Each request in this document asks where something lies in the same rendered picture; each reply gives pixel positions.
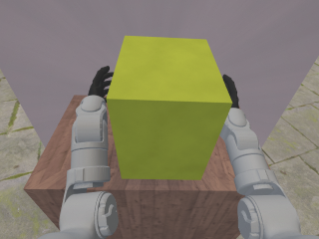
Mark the left robot hand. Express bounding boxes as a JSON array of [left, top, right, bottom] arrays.
[[88, 66, 114, 102]]

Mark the right robot hand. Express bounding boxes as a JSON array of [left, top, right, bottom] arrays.
[[222, 74, 239, 109]]

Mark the pedestal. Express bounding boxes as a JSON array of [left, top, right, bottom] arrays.
[[23, 95, 271, 239]]

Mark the left robot forearm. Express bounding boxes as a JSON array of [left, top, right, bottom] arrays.
[[59, 95, 111, 230]]

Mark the left robot upper arm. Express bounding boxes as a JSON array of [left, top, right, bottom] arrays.
[[37, 191, 119, 239]]

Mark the carton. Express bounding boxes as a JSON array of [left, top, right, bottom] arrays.
[[106, 35, 233, 180]]

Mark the right robot forearm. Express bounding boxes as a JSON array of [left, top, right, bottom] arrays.
[[219, 108, 301, 232]]

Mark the right robot upper arm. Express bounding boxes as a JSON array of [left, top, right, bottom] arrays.
[[237, 194, 319, 239]]

